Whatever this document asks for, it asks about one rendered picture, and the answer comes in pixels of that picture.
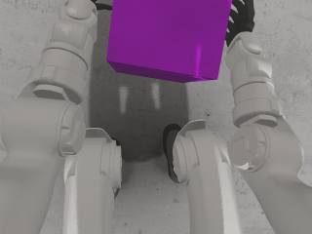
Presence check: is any robot left forearm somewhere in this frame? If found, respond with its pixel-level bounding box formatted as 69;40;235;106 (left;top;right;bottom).
0;0;98;145

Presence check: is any robot left hand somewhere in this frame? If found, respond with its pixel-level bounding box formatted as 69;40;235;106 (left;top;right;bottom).
91;0;113;11

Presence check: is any robot right hand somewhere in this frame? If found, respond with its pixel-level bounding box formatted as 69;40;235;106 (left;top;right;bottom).
225;0;255;47

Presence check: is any robot left thigh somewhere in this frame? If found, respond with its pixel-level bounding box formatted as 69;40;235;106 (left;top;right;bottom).
62;137;122;234

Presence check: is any carton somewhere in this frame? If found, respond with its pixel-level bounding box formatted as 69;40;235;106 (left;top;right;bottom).
106;0;232;83

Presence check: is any robot left shin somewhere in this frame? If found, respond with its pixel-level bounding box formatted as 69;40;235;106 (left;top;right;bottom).
63;128;117;192

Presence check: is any right robot upper arm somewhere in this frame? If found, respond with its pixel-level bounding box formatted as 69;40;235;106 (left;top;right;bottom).
227;123;312;234

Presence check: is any left robot upper arm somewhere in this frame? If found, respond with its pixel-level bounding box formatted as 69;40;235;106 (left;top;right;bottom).
0;96;86;234

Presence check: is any robot right forearm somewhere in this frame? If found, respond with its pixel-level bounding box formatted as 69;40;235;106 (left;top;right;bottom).
225;31;296;136

